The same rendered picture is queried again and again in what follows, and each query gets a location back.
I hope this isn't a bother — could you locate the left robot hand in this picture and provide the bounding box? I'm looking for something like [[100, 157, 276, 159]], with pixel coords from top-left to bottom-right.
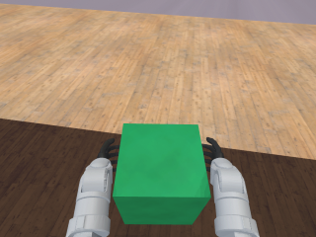
[[97, 138, 120, 172]]

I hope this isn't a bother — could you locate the robot right forearm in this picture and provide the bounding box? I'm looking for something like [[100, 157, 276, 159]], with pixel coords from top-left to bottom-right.
[[210, 157, 260, 237]]

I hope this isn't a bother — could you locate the right robot hand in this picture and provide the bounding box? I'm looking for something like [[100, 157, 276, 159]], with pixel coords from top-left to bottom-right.
[[201, 137, 224, 172]]

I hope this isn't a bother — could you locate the robot left forearm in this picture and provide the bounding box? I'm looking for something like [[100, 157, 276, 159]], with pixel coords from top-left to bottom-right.
[[65, 157, 113, 237]]

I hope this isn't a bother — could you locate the carton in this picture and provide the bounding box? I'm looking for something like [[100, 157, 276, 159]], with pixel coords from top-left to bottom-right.
[[113, 123, 211, 225]]

